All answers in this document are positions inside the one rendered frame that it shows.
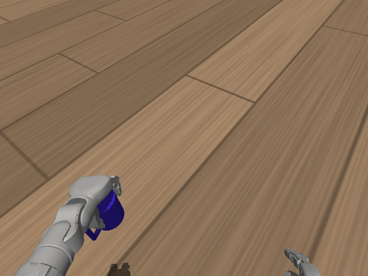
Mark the mug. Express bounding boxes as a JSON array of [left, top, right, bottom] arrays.
[[85, 189, 124, 241]]

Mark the left robot arm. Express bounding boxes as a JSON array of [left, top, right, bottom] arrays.
[[13, 194, 97, 276]]

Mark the right robot hand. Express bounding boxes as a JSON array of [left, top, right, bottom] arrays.
[[284, 248, 321, 276]]

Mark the left robot hand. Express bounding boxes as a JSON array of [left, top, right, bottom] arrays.
[[69, 174, 122, 229]]

